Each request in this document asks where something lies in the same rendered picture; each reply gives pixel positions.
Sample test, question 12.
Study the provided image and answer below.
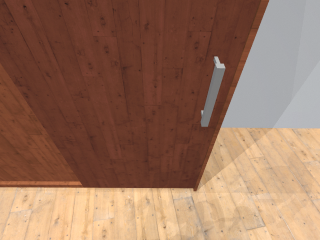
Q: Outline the handle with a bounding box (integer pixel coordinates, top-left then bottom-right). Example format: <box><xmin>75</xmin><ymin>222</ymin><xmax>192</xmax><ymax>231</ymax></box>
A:
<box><xmin>200</xmin><ymin>56</ymin><xmax>226</xmax><ymax>127</ymax></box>

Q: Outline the wardrobe door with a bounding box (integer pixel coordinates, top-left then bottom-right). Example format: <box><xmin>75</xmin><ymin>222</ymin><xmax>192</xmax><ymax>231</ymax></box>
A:
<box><xmin>0</xmin><ymin>63</ymin><xmax>79</xmax><ymax>182</ymax></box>
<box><xmin>0</xmin><ymin>0</ymin><xmax>260</xmax><ymax>188</ymax></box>

